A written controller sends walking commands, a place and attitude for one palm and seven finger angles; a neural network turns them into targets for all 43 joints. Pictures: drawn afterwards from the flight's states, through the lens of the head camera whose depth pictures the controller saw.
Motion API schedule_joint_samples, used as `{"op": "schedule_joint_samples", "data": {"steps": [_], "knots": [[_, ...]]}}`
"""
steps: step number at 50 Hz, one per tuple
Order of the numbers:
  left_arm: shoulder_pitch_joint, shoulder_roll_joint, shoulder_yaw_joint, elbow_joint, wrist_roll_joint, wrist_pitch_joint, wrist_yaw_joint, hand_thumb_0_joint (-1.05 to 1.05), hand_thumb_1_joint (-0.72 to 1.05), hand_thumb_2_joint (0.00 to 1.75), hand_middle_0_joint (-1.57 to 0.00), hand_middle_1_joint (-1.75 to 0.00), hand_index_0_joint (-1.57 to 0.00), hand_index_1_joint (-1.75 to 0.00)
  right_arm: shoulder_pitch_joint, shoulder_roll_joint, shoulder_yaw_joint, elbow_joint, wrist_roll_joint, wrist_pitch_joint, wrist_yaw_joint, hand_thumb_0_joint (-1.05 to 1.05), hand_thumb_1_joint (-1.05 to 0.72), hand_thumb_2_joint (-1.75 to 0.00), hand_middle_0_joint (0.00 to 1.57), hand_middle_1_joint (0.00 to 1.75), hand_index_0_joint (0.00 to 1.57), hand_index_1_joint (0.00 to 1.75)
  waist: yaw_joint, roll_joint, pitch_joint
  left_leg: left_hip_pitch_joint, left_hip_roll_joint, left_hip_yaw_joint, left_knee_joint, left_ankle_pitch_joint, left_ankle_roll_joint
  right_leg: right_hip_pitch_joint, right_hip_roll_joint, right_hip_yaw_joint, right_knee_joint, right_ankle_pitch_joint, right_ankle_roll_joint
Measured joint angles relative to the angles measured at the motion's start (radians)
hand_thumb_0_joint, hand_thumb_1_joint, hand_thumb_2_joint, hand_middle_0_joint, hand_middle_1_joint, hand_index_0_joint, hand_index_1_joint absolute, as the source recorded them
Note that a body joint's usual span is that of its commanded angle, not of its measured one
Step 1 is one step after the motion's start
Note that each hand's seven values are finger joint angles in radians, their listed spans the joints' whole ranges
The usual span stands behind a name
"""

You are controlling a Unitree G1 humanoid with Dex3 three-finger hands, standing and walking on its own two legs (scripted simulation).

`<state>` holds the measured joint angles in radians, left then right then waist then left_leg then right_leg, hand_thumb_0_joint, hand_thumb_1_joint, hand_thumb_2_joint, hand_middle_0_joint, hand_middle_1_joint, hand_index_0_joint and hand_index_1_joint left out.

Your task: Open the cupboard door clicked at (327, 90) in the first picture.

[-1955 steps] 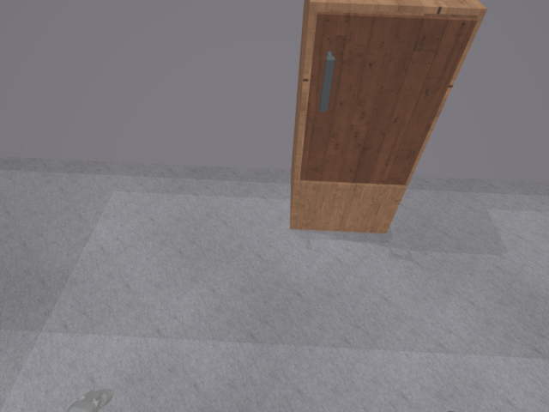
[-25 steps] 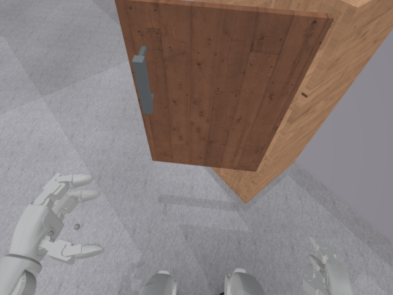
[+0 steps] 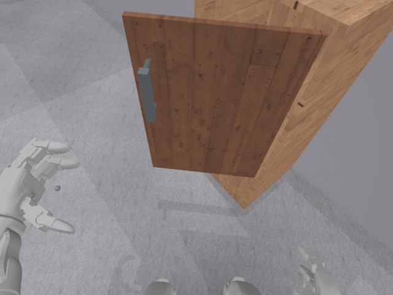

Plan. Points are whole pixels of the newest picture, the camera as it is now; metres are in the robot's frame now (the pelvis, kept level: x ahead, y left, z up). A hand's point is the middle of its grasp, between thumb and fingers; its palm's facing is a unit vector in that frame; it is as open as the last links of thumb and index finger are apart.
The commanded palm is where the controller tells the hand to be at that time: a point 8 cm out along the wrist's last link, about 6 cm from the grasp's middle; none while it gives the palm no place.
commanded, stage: raise the hand with hooked fingers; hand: left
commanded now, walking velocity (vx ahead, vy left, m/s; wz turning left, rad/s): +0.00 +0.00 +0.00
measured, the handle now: (149, 92) +0.56 +0.16 +0.06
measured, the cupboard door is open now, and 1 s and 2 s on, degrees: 45 45 45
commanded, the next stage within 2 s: move the hooked fingers beside the handle in 0.54 s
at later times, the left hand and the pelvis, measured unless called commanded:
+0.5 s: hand (62, 185) +0.29 +0.27 +0.06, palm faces -0.04 -1.00 -0.04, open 14.0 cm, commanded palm +0.27 +0.32 +0.07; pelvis +0.00 +0.00 +0.01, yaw +0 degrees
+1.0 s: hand (79, 160) +0.35 +0.25 +0.06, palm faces -0.05 -1.00 -0.02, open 14.0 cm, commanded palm +0.32 +0.31 +0.07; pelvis +0.00 -0.01 +0.00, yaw +0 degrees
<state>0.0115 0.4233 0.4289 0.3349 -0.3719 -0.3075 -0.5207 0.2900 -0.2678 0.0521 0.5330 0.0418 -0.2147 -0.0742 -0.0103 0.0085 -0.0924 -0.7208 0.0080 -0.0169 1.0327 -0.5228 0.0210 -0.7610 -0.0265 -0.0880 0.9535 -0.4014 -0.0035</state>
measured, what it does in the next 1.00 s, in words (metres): stands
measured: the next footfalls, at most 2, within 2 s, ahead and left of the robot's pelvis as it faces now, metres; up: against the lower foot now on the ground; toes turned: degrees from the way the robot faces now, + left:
none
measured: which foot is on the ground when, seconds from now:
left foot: down 0.00-1.00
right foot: down 0.00-1.00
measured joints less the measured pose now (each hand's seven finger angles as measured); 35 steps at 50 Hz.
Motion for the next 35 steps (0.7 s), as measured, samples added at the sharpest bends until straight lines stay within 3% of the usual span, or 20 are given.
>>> {"op": "schedule_joint_samples", "data": {"steps": [7,16,35], "knots": [[-0.047,0.032,0.009,0.091,0.002,0.071,-0.046,-0.01,-0.50,0.31,-0.30,-1.20,-0.30,-1.20,0.016,-0.019,-0.012,-0.005,0.004,0.014,0.000,0.02,-0.90,-0.90,0.21,0.30,0.21,0.30,-0.011,0.010,-0.004,0.016,0.000,0.008,-0.034,0.012,0.003,0.013,0.001,0.008,-0.031,0.012,0.003],[-0.031,-0.004,0.021,0.071,-0.004,0.005,-0.027,-0.01,-0.50,0.30,-0.30,-1.20,-0.30,-1.20,0.020,-0.017,-0.022,-0.009,-0.006,0.017,0.012,0.02,-0.90,-0.90,0.21,0.30,0.20,0.30,-0.012,-0.008,-0.004,0.014,0.001,0.014,-0.039,0.013,0.001,0.005,0.003,0.014,-0.030,0.012,0.001],[-0.045,0.000,0.004,0.096,0.002,0.017,-0.038,-0.01,-0.50,0.30,-0.30,-1.20,-0.30,-1.20,-0.002,-0.007,-0.008,-0.012,0.000,0.023,0.002,0.02,-0.90,-0.90,0.21,0.30,0.20,0.30,-0.001,0.011,-0.008,0.016,-0.001,0.005,-0.038,0.019,-0.003,0.011,0.001,0.006,-0.028,0.014,-0.002]]}}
